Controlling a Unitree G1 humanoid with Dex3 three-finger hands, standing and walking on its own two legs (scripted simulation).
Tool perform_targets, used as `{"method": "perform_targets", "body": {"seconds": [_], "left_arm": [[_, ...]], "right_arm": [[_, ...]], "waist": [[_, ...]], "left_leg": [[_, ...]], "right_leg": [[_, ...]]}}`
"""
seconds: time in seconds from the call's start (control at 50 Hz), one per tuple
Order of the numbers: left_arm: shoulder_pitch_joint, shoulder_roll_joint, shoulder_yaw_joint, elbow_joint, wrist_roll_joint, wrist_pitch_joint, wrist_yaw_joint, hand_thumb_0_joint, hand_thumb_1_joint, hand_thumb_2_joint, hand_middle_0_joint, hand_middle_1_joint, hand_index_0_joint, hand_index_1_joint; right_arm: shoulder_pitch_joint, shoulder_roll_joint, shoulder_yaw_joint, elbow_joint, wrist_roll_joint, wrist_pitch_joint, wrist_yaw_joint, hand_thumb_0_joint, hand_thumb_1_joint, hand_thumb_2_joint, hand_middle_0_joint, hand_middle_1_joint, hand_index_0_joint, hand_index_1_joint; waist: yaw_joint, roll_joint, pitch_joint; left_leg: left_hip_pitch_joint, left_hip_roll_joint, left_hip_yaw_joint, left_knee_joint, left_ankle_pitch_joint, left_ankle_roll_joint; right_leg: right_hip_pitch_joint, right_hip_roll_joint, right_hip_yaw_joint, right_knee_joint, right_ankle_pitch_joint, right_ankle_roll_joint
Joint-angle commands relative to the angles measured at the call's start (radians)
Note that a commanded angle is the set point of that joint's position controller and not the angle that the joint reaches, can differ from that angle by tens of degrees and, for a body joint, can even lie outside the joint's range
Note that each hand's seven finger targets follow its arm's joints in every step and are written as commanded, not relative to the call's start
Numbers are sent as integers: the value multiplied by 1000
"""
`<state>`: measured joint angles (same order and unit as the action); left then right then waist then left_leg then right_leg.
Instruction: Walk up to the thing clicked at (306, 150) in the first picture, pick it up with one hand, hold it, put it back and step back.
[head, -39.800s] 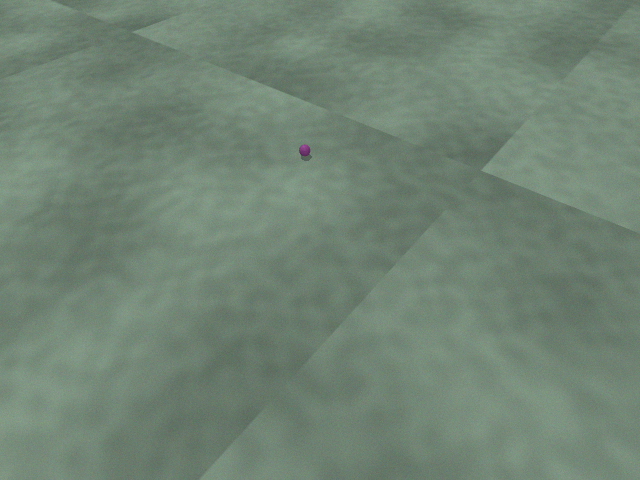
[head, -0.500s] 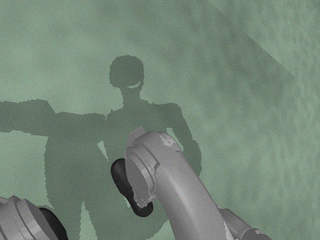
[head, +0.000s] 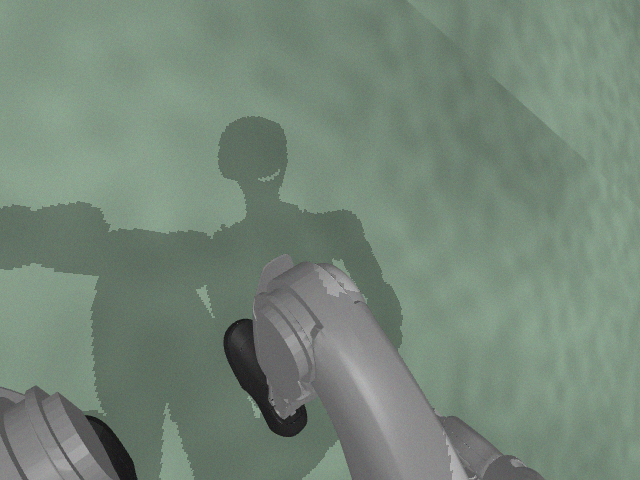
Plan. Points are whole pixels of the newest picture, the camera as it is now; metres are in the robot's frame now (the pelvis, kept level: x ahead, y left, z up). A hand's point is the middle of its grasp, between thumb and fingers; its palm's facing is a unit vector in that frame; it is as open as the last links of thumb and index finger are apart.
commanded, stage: settle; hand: left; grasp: from above
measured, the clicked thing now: out of the picture +0.49 +0.38 -0.28
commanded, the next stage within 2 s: lift in 0.86 s
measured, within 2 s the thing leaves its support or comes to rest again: leaves its support in 0.24 s
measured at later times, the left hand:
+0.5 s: hand out of the picture +0.48 +0.39 -0.21, palm faces -0.41 -0.15 -0.90, open 8.0 cm
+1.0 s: hand out of the picture +0.47 +0.39 -0.15, palm faces -0.42 -0.13 -0.90, open 7.9 cm
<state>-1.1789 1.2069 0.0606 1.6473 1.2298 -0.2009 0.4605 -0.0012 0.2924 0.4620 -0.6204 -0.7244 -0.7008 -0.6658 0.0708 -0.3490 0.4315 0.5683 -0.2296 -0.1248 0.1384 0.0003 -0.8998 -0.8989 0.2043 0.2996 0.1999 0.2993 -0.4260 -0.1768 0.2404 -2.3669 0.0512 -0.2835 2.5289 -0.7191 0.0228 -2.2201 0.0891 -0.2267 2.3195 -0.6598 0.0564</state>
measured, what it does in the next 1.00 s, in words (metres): stands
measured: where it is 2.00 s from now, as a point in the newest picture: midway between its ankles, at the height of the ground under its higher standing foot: (206, 447)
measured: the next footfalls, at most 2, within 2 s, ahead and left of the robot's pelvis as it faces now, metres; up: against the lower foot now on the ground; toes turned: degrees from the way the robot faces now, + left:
none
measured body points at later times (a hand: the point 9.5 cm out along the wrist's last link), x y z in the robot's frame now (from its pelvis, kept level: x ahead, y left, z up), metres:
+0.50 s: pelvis +0.00 +0.00 +0.01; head +0.29 +0.14 +0.32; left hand +0.50 +0.39 -0.16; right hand +0.08 -0.26 -0.05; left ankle +0.06 +0.12 -0.28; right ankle +0.12 -0.11 -0.28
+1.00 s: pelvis -0.01 -0.01 +0.01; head +0.25 +0.13 +0.36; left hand +0.49 +0.40 -0.10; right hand +0.09 -0.26 -0.06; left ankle +0.06 +0.12 -0.28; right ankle +0.12 -0.11 -0.28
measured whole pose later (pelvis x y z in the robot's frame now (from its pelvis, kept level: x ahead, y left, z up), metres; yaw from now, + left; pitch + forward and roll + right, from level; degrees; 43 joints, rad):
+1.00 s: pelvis -0.01 -0.01 +0.01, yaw +5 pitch +33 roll -14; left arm -1.12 0.99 0.04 1.27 1.20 -0.13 0.14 -0.01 0.27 0.37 -0.74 -0.62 -0.82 -0.55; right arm 0.15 -0.33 0.24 0.53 -0.13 0.04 0.11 0.00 -0.91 -0.90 0.21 0.30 0.20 0.30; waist -0.32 -0.05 0.08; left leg -2.38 0.02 -0.19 2.43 -0.65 0.03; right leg -2.24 0.04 -0.16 2.29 -0.65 0.04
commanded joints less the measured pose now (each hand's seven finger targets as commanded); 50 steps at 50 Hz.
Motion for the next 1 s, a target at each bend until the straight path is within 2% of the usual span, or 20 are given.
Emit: {"method": "perform_targets", "body": {"seconds": [0.0,0.04,0.1,0.2,0.3,0.32,0.34,0.42,0.48,0.54,0.6,0.68,0.72,0.86,0.88,0.9,0.92,0.94,0.96,0.98], "left_arm": [[-210,233,13,-116,-15,1,30,0,368,475,-715,-725,-777,-662],[-246,260,33,-179,-17,1,27,0,371,465,-718,-717,-782,-653],[-223,255,33,-141,-18,11,20,0,388,466,-731,-716,-794,-652],[-263,280,69,-272,-9,14,-3,0,415,481,-754,-704,-812,-644],[-215,243,65,-263,-10,36,-42,0,460,502,-782,-720,-841,-660],[-280,239,52,-365,-13,31,-55,0,469,509,-783,-733,-844,-671],[-270,249,67,-370,-13,32,-62,0,481,499,-790,-728,-853,-664],[-193,190,54,-366,-29,58,-119,0,518,490,-802,-734,-872,-662],[-221,171,51,-438,-35,66,-158,0,521,502,-810,-733,-877,-664],[-206,107,27,-432,-44,71,-194,0,562,490,-848,-712,-914,-645],[-231,95,25,-474,-43,67,-226,0,608,501,-882,-709,-947,-642],[-261,75,21,-527,-39,58,-250,0,653,514,-915,-713,-981,-645],[-253,43,11,-516,-42,57,-259,0,656,499,-918,-702,-984,-634],[-305,57,20,-567,-44,64,-272,0,675,570,-961,-698,-1011,-647],[-282,45,19,-549,-46,70,-275,0,677,555,-959,-693,-1011,-639],[-305,59,23,-591,-45,68,-276,0,681,564,-960,-701,-1013,-647],[-308,62,29,-575,-45,71,-278,0,656,484,-950,-744,-1025,-666],[-282,62,34,-566,-47,78,-284,0,585,486,-871,-664,-945,-586],[-254,49,28,-553,-51,83,-291,0,602,411,-891,-726,-974,-640],[-274,50,33,-595,-57,85,-301,0,547,448,-840,-646,-904,-560]], "right_arm": [[205,-346,-96,32,-1,8,-11,0,-912,-900,200,300,200,300],[223,-341,-97,41,-1,11,-9,0,-911,-900,200,300,200,300],[217,-353,-115,29,1,15,-10,0,-913,-901,200,300,200,300],[232,-358,-139,26,7,20,-7,0,-911,-901,200,300,200,300],[239,-345,-165,11,15,33,-1,0,-910,-901,200,300,200,300],[232,-341,-168,-7,19,36,-1,0,-910,-900,200,300,200,300],[225,-346,-179,-7,21,41,-3,0,-910,-901,200,300,200,300],[241,-336,-206,-14,37,59,3,0,-906,-899,200,300,200,300],[253,-328,-223,-24,50,79,-1,0,-905,-898,200,300,200,300],[261,-317,-244,-27,63,96,-4,0,-905,-898,200,300,200,300],[275,-318,-255,-28,71,112,-14,0,-903,-898,200,300,200,300],[275,-303,-269,-34,80,134,-26,0,-900,-896,200,300,200,300],[282,-303,-279,-41,84,140,-30,0,-900,-896,200,300,200,300],[290,-276,-289,-40,91,160,-41,0,-902,-897,200,300,200,300],[293,-279,-294,-42,94,162,-43,0,-902,-897,200,300,200,300],[296,-267,-291,-40,94,167,-43,0,-900,-896,200,300,200,300],[302,-277,-294,-37,94,170,-46,0,-935,-912,199,300,199,300],[299,-275,-299,-42,98,174,-48,0,-885,-891,201,300,200,300],[299,-272,-300,-47,98,176,-50,0,-933,-910,199,300,199,300],[308,-271,-304,-46,102,182,-50,0,-885,-890,201,300,200,300]], "waist": [[-71,645,-654],[-64,690,-700],[-58,667,-672],[-44,716,-749],[-18,695,-762],[-13,718,-794],[-2,731,-810],[21,681,-806],[29,672,-838],[31,644,-800],[26,624,-805],[45,667,-839],[36,654,-818],[54,645,-905],[56,633,-883],[64,653,-930],[62,645,-930],[79,642,-934],[78,629,-926],[83,649,-950]], "left_leg": [[569,58,55,-233,329,-25],[606,60,57,-237,366,-27],[571,53,66,-242,310,-24],[623,54,67,-234,381,-32],[594,43,91,-238,357,-22],[609,42,92,-247,363,-24],[616,40,96,-245,369,-26],[589,30,106,-258,373,-20],[589,25,110,-276,355,-18],[567,19,113,-290,316,-17],[552,9,121,-291,317,-16],[603,6,118,-323,303,-24],[610,1,113,-328,290,-24],[588,-8,152,-326,286,-12],[595,-10,150,-326,299,-13],[602,-7,157,-332,309,-12],[600,-12,156,-325,318,-13],[607,-13,160,-336,327,-12],[602,-13,162,-334,322,-11],[620,-16,163,-346,330,-12]], "right_leg": [[345,21,-74,-187,295,-74],[364,19,-69,-184,319,-72],[357,25,-68,-193,280,-78],[358,16,-66,-185,324,-83],[377,23,-54,-200,311,-85],[379,22,-52,-202,314,-86],[373,19,-53,-203,319,-89],[370,21,-46,-208,313,-91],[369,18,-42,-215,299,-91],[330,13,-34,-221,269,-95],[335,7,-29,-230,274,-99],[287,-2,-24,-222,249,-103],[256,-7,-25,-226,235,-105],[305,-10,3,-239,244,-100],[291,-14,4,-240,252,-102],[325,-12,9,-237,261,-98],[311,-13,9,-238,264,-104],[314,-14,10,-242,267,-104],[315,-14,13,-247,259,-105],[322,-16,15,-249,265,-104]]}}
